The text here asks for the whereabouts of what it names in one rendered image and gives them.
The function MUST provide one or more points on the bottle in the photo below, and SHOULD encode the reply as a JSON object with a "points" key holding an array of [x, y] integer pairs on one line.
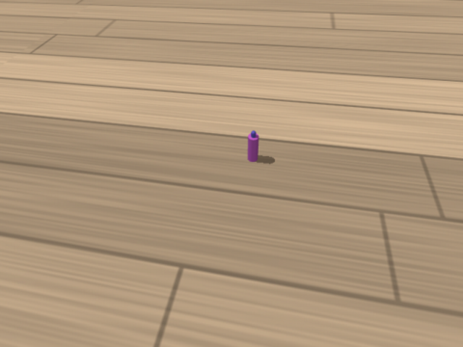
{"points": [[253, 146]]}

